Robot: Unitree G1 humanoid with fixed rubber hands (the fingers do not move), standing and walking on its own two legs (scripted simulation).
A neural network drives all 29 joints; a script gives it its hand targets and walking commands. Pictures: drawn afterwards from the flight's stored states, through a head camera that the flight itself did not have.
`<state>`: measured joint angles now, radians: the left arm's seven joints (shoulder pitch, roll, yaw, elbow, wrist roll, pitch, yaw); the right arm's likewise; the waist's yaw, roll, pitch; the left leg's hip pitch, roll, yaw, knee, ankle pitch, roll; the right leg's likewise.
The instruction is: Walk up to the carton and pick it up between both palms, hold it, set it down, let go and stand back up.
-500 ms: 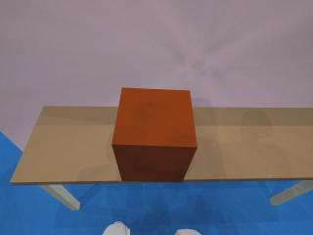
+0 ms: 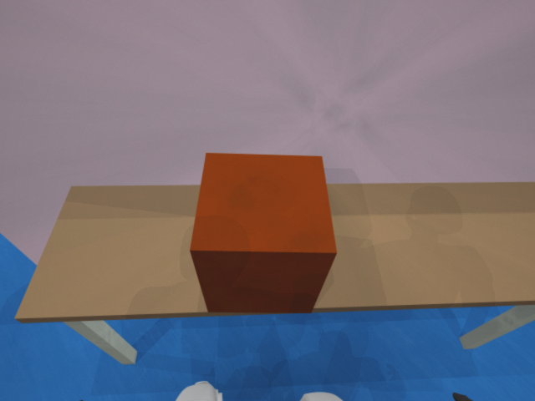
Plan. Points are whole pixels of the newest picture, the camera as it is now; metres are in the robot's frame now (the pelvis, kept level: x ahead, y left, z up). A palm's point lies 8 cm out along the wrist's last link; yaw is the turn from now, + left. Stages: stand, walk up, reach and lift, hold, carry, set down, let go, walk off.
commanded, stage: walk up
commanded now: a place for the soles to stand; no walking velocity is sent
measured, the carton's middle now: (262, 238) +0.40 +0.01 -0.06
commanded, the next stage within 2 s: reach and lift in 0.44 s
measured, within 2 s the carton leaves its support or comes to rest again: neither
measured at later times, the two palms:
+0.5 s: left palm out of the picture +0.09 +0.31 -0.10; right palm out of the picture +0.08 -0.32 -0.10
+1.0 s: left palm (96, 356) +0.20 +0.26 -0.07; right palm (458, 382) +0.15 -0.29 -0.08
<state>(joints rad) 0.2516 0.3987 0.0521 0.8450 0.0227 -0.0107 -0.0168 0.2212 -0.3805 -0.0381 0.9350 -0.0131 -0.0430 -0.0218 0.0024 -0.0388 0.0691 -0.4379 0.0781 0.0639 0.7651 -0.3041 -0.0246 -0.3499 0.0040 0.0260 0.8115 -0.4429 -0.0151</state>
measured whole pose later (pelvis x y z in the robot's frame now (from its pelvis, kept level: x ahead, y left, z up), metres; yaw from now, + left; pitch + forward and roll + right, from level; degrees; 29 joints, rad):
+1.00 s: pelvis +0.01 +0.00 +0.01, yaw +0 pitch +0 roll +1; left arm 0.06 0.32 0.05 0.52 0.02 0.30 0.00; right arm 0.04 -0.30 -0.12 0.98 -0.02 -0.29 0.05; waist -0.02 -0.03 0.10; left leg -0.41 0.08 0.07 0.68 -0.26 -0.04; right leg -0.34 0.00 0.03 0.74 -0.41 0.00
